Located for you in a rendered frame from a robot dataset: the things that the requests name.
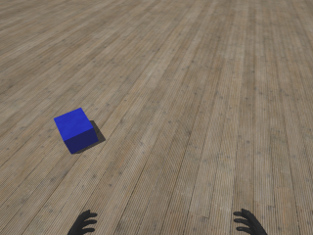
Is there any left robot hand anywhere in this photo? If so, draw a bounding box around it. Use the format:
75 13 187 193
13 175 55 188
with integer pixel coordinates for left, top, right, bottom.
67 210 97 235

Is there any right robot hand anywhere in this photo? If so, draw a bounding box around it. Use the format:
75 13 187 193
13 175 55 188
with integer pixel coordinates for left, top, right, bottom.
233 209 267 235

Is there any carton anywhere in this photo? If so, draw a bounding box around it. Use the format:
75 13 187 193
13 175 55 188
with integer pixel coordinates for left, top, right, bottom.
54 108 99 154

